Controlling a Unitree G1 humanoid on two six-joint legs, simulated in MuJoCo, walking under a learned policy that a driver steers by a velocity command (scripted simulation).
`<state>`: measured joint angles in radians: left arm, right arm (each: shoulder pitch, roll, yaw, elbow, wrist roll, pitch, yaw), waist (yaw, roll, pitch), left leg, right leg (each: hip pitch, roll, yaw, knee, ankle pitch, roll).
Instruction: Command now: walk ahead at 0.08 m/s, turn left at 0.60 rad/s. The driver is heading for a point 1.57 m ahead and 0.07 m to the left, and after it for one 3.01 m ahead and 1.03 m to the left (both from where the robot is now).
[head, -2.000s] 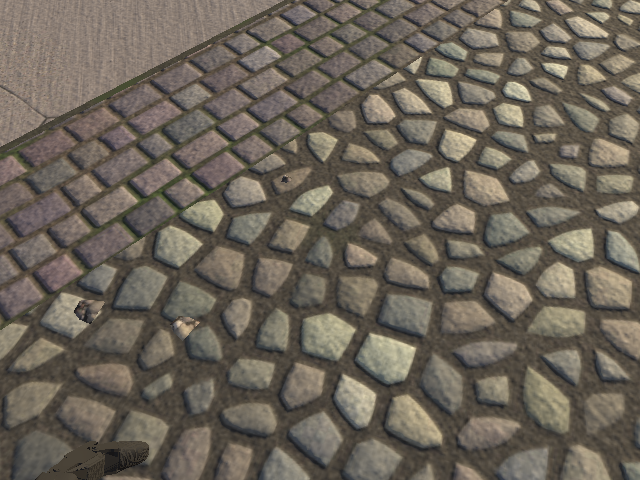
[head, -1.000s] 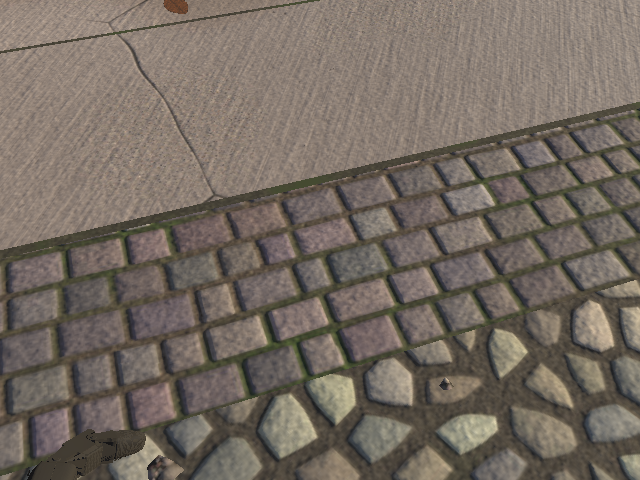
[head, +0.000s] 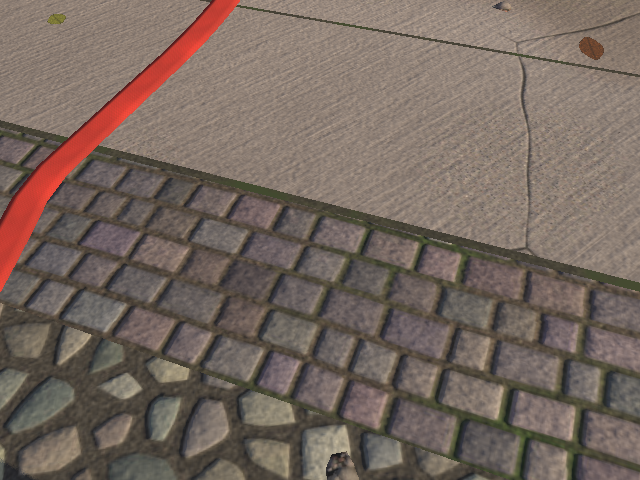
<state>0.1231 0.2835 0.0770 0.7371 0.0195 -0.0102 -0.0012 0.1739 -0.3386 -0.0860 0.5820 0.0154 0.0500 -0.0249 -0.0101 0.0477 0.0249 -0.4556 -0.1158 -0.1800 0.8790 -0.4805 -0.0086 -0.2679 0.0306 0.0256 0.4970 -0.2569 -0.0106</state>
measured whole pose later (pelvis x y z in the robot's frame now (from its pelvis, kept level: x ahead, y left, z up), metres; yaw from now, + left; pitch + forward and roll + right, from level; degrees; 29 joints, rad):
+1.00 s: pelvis +0.38 +0.11 -0.01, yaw +12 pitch +2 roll -1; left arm 0.15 0.28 0.04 0.75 0.00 -0.08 -0.04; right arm 0.34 -0.29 -0.04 0.78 0.02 -0.07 0.00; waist -0.01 0.02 0.05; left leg -0.34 0.02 -0.06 1.20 -0.40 0.03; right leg -0.38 0.06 -0.07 0.49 -0.14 -0.07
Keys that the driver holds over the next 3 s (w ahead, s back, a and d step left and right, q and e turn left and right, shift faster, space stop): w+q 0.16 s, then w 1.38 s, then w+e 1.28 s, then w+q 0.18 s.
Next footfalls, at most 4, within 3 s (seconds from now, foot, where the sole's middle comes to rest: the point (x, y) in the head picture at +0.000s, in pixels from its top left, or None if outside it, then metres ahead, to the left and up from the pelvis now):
0.36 left None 0.10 0.18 -0.77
0.86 right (324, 465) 0.50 0.05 -0.77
1.38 left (192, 365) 0.74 0.35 -0.77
1.94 right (278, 249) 1.07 0.16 -0.77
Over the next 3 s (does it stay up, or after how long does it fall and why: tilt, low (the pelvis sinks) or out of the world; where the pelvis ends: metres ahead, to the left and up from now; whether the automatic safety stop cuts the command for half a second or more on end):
stays up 1.44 0.11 -0.01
